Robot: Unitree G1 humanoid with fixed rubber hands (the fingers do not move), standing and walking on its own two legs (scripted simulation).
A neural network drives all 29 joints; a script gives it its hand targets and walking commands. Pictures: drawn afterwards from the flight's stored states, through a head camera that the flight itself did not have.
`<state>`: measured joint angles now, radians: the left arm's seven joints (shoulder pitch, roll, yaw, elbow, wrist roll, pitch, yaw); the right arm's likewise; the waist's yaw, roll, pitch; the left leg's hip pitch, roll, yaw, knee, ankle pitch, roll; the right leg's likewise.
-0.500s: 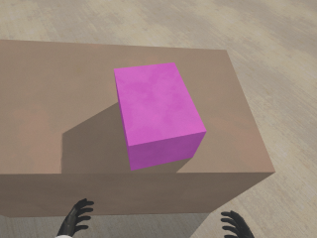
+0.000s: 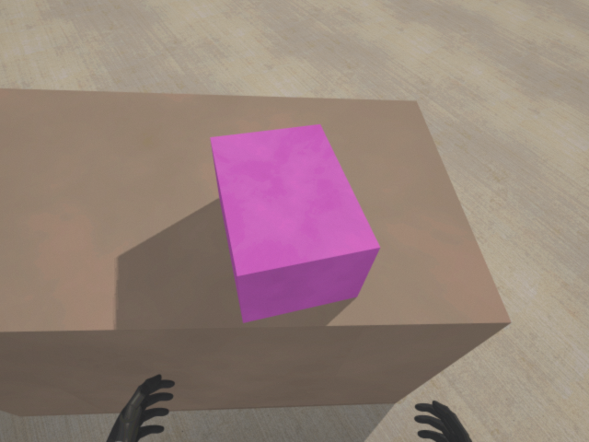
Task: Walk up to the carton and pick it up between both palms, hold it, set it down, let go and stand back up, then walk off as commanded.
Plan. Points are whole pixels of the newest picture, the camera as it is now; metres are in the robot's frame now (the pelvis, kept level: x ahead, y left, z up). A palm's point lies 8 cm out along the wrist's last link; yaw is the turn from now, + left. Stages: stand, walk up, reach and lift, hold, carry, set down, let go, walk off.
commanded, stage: let go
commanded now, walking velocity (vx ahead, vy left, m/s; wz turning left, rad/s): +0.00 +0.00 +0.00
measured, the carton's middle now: (284, 217) +0.48 +0.07 -0.02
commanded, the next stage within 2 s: stand in 0.46 s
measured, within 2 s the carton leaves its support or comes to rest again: neither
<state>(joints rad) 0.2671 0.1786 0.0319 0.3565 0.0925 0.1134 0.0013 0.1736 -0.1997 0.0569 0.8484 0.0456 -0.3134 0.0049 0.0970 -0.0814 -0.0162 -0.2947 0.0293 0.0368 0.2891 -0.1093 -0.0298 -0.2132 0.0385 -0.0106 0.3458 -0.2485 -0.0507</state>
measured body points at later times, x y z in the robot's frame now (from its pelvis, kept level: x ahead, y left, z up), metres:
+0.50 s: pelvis +0.01 +0.00 +0.00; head +0.06 +0.02 +0.45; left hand +0.15 +0.23 -0.09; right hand +0.17 -0.22 -0.11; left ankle +0.02 +0.14 -0.75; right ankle -0.05 -0.08 -0.75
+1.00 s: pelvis -0.02 +0.02 +0.00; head -0.05 +0.03 +0.45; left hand +0.08 +0.30 -0.11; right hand +0.15 -0.25 -0.09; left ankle +0.02 +0.14 -0.75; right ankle -0.05 -0.08 -0.75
